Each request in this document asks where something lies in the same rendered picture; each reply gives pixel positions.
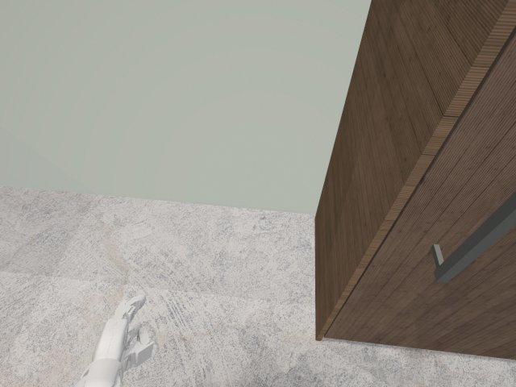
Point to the wardrobe door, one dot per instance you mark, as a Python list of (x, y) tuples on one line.
[(397, 300)]

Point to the handle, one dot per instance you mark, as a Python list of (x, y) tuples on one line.
[(501, 221)]

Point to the robot left forearm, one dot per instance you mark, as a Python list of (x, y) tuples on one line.
[(102, 373)]

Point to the left robot hand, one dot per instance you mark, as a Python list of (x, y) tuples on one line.
[(116, 335)]

